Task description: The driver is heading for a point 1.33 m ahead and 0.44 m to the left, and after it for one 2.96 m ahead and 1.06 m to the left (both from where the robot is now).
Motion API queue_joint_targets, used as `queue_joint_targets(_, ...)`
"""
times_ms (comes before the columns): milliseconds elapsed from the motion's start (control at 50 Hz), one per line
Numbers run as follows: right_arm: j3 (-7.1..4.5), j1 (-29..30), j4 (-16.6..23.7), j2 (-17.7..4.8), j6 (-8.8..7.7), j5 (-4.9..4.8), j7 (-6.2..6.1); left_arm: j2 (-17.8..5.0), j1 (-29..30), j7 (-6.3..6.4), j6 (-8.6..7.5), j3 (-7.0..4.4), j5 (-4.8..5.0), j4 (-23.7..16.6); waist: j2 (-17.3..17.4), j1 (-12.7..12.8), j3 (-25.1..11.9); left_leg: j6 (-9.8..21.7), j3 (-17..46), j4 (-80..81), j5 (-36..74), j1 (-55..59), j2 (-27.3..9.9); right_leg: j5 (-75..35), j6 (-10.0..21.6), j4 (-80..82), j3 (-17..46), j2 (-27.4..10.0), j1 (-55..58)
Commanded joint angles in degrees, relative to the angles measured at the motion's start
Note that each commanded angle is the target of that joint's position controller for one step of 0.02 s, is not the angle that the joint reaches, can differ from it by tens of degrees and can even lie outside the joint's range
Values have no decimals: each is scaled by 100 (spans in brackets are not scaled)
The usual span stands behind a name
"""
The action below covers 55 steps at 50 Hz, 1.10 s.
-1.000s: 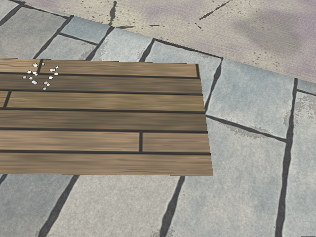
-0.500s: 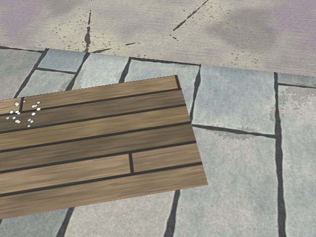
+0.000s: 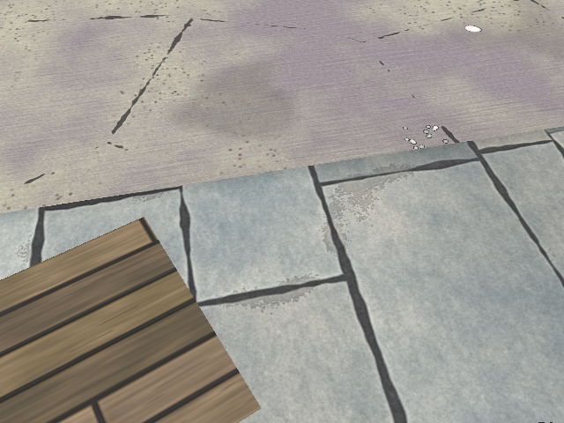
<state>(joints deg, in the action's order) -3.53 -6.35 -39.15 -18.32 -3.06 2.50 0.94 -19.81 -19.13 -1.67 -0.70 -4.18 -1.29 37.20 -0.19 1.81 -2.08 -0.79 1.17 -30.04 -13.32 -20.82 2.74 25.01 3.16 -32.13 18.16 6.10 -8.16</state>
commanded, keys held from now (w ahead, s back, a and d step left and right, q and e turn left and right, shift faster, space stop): w+q+shift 0.86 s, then w+e+shift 0.14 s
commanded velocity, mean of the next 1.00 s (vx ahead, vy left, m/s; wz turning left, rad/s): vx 0.94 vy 0.00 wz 0.62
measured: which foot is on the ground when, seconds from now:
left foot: down 0.00-0.40, up 0.42-0.80, down 0.82-1.00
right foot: down 0.00-0.00, up 0.02-0.36, down 0.38-0.82, up 0.84-1.00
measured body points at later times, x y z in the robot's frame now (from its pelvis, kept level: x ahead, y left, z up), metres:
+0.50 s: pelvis +0.34 +0.01 +0.00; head +0.36 +0.02 +0.45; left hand +0.46 +0.30 -0.08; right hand +0.42 -0.27 -0.13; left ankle +0.17 +0.08 -0.63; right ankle +0.38 -0.10 -0.73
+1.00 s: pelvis +0.73 +0.23 -0.01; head +0.76 +0.24 +0.44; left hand +0.67 +0.50 -0.11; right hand +0.95 +0.05 -0.14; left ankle +0.71 +0.22 -0.73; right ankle +0.83 +0.09 -0.63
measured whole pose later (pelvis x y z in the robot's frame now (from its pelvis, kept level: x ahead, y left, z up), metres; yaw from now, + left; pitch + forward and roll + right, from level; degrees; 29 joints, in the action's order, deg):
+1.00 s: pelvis +0.73 +0.23 -0.01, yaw +42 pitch -1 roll +2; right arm -2.2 -19.8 -46.9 -17.6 -2.1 1.5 0.2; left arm -13.3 -12.5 -0.6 -3.4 1.0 -2.7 40.3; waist -0.2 0.7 3.8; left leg 11.0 -2.9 -29.8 -17.4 -11.8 12.1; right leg 18.1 -0.9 -74.4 3.8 -8.4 -33.4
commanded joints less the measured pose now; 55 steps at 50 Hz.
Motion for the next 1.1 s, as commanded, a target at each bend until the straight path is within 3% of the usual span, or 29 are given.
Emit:
queue_joint_targets(20, -466, -1937, -194, -1830, -117, 187, -69, 35, 488, 68, -266, 64, 143, -737, 2078, -897, -371, 871, 4608, 2101, -3764, 3192, -2154, 474, 170, -2827, -701, 465, -3494)
queue_joint_targets(40, -361, -1577, -188, -1283, -87, 64, 22, -295, 669, 120, -237, 58, 4, -573, 908, -707, 290, 1119, 4959, 2029, -3818, 2834, -2284, 62, 215, -3538, -533, 100, -4118)
queue_joint_targets(60, -269, -1316, -122, -957, -68, -62, 66, -450, 785, 62, -243, 35, -122, -496, 518, -514, 406, 1162, 4119, 1755, -3320, 2646, -2007, -433, 165, -3639, -909, -304, -4156)
queue_joint_targets(120, -126, -1685, -359, -639, -156, -139, 72, -445, 1244, -65, -300, 88, -352, -547, 652, -505, 520, 1219, 3024, 1968, -2065, 2045, -1245, -852, -140, -2927, -1272, -750, -3662)
queue_joint_targets(280, -218, -2193, -796, -751, -123, -214, -39, -8, 2564, -194, -338, 425, -124, -1041, 852, -696, 744, 1391, 2331, 2205, 718, 1077, -907, -1540, -511, -435, -1980, -386, -2169)
queue_joint_targets(320, -231, -2105, -855, -815, -136, -263, -36, -122, 2202, -107, -363, 374, -81, -934, 810, -431, 498, 1184, 2206, 1814, 2123, 808, -967, -1776, -406, -62, -1957, -280, -979)
queue_joint_targets(360, -284, -1888, -839, -1049, -194, -317, -7, -509, 820, 78, -378, 169, -121, -466, 371, 314, -338, 872, 1767, 36, 3881, 422, -617, -1581, -197, 194, -1947, -188, 1068)
queue_joint_targets(380, -279, -1711, -755, -1004, -269, -341, 36, -829, -166, 224, -392, 14, -179, -260, 173, 841, -891, 741, 1599, -1428, 3149, -483, -320, -1002, -28, 137, -1419, -839, 2468)
queue_joint_targets(400, -96, -1835, -537, -192, -328, -411, -4, -1281, -1083, 336, -406, -132, -338, -167, -997, 975, -1807, 688, 1065, -3355, -386, -1528, 160, 1617, 276, 728, 745, -2684, 3679)
queue_joint_targets(420, -32, -1898, -331, -206, -217, -452, -31, -1333, -680, 333, -322, -139, -296, -192, -1477, 617, -1826, 698, 622, -4352, -1312, -2188, 139, 3048, 504, 1772, 2893, -3366, 3058)
queue_joint_targets(440, -69, -1509, -373, -416, -99, -303, -38, -806, -25, 332, -293, -57, -244, -225, -875, 411, -765, 717, 511, -4641, -690, -2513, -282, 2648, 516, 1760, 2346, -3070, 2185)
queue_joint_targets(480, -62, -1195, -414, -314, 17, -137, 104, -278, 157, 274, -343, 62, -214, -73, -347, 202, 99, 656, 384, -4380, -301, -2378, -649, 811, 443, 1916, 677, -2585, 1120)
queue_joint_targets(560, 34, -538, -86, 0, 295, -56, 312, 36, -94, 189, -553, 134, -17, 408, -569, -81, 773, 555, 277, -4268, -60, -2779, -962, -1010, 238, 2344, -983, -2253, 587)
queue_joint_targets(620, 114, 95, 295, 7, 299, -61, 414, 89, -21, 160, -648, 151, -12, 587, -456, -267, 924, 571, 5, -3823, 676, -2815, -891, -2668, 58, 2492, -2246, -1934, 380)
queue_joint_targets(680, 219, 772, 576, -57, 268, -90, 544, -121, -3, 195, -687, 116, -28, 740, -163, -284, 1164, 744, -709, -2251, 1351, -1975, -697, -3805, -94, 2776, -3156, -1657, 78)
queue_joint_targets(720, 252, 940, 619, -79, 251, -99, 562, -434, -309, 238, -676, 68, -29, 845, -133, -278, 995, 964, -1228, -1615, 1440, -1134, -240, -6383, -182, 2390, -3395, -1702, 390)
queue_joint_targets(760, 185, 224, 402, -316, 252, -117, 470, -869, -376, 326, -541, -29, -49, 824, -487, -731, 393, 1143, -1359, -1479, 938, -274, 182, -8614, -252, 1108, -3386, -1885, 986)
queue_joint_targets(780, 81, -685, 161, -555, 242, -113, 403, -1062, -174, 361, -437, -82, -78, 754, -596, -1249, -121, 1282, -1215, -1473, 654, 723, 333, -9076, -217, -108, -3295, -2026, 888)
queue_joint_targets(800, -85, -1996, -241, -864, 223, -104, 295, -1108, 98, 354, -351, -94, -101, 620, -565, -1801, -704, 1498, -844, -1174, 494, 2237, 385, -8593, -131, -1740, -3146, -2063, 282)
queue_joint_targets(820, -265, -2402, -493, -1142, 248, -141, 123, -896, 65, 255, -319, -71, -160, 655, 104, -1722, -740, 1632, -269, -775, 173, 3419, 194, -4281, -216, -3832, -3110, -1409, -977)
queue_joint_targets(840, -356, -1921, -378, -1654, 326, -197, 17, -2, -34, 185, -376, 179, -272, 403, 1315, -988, -394, 1804, 1477, -989, 1044, 3659, -794, 503, -340, -6049, -2886, -632, -2729)
queue_joint_targets(860, -450, -1801, -81, -2014, 372, -85, 13, -357, -184, 192, -492, 154, -72, -259, 1353, -812, -1746, 2866, 4112, 484, -142, 4978, -1659, 353, -417, -6618, -1592, -445, -4055)
queue_joint_targets(880, -400, -1742, -58, -1585, 369, -103, -61, -599, 216, 207, -588, 172, -83, -197, 254, -890, -1186, 2558, 4283, 1353, -946, 4376, -1821, -316, -368, -6093, -1383, -840, -4331)
queue_joint_targets(900, -306, -1493, -149, -1226, 300, -87, -126, -578, 156, 208, -596, 203, -33, -57, -201, -547, -266, 2280, 3688, 1553, -813, 3232, -1735, -700, -346, -5504, -1529, -1113, -4070)
queue_joint_targets(920, -230, -1252, -180, -1023, 179, -62, -146, -471, 172, 220, -523, 242, -112, 67, -575, -267, 82, 2084, 3175, 1547, -338, 2264, -1540, -711, -359, -5130, -1566, -1329, -3568)
queue_joint_targets(960, -31, -1101, -234, -570, -71, -102, -149, -258, -153, 139, -250, 301, -187, 324, -676, 102, 396, 1806, 2067, 1645, 788, 967, -1131, -606, -402, -4468, -1505, -1622, -2709)
queue_joint_targets(980, -18, -1187, -325, -584, -161, -117, -121, -127, -161, 73, -145, 326, -148, 306, -423, 159, 403, 1754, 1750, 1810, 785, 716, -1079, -577, -437, -4112, -1556, -1646, -2622)
queue_joint_targets(1040, -13, -1556, -556, -536, -342, -143, -5, 31, 992, -10, -99, 378, 27, 16, -197, -206, 1059, 1241, 559, 2276, 2159, 631, -666, -1852, -235, -2683, -1795, -1557, -3053)
queue_joint_targets(1100, 46, -1716, -665, -469, -473, -206, -6, 201, 1409, -118, -185, 422, 143, -23, -16, -379, 987, 760, -334, 2588, 3414, 969, -527, -3357, 114, -1249, -2219, -1132, -2553)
